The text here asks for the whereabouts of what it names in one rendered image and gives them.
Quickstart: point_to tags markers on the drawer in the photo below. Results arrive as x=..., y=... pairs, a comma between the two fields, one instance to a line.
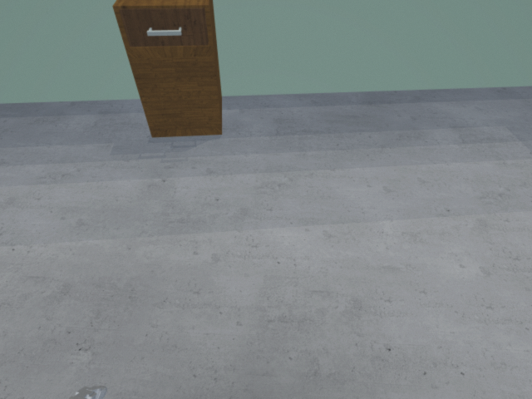
x=137, y=21

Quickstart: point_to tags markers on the cabinet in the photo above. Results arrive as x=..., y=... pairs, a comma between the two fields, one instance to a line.
x=179, y=86

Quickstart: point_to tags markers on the handle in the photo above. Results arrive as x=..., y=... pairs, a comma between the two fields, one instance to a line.
x=164, y=32

